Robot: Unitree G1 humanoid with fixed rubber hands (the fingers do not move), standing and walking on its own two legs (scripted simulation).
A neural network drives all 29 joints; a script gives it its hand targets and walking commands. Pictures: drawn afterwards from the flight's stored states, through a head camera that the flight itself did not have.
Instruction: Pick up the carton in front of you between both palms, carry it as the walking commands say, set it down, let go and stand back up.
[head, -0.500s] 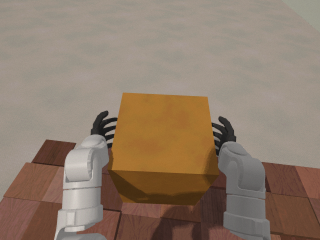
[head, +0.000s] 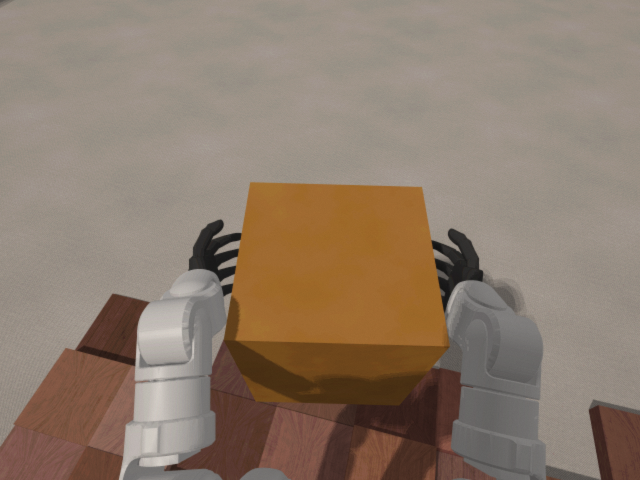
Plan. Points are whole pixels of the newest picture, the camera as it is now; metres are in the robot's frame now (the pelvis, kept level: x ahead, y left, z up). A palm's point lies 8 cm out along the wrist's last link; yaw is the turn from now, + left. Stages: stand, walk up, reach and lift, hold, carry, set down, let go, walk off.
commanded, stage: carry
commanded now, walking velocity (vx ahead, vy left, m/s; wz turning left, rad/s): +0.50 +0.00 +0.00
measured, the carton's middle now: (331, 303) +0.34 +0.02 +0.01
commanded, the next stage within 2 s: none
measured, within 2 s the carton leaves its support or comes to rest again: neither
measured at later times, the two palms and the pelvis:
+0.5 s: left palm (246, 129) +0.61 +0.19 +0.08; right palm (430, 141) +0.61 -0.11 +0.09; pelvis +0.30 +0.04 +0.00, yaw +0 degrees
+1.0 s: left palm (280, 21) +0.92 +0.18 +0.13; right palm (427, 32) +0.92 -0.12 +0.12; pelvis +0.63 +0.02 +0.01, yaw +0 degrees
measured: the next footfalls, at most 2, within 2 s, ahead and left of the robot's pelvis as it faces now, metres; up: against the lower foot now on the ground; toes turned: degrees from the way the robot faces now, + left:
left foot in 0.20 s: +0.24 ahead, +0.12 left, -0.02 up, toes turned +7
right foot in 0.62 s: +0.59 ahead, -0.06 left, -0.01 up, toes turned -8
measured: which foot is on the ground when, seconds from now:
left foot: up 0.00-0.18, down 0.20-0.64, up 0.66-1.00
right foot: down 0.00-0.20, up 0.22-0.60, down 0.62-1.00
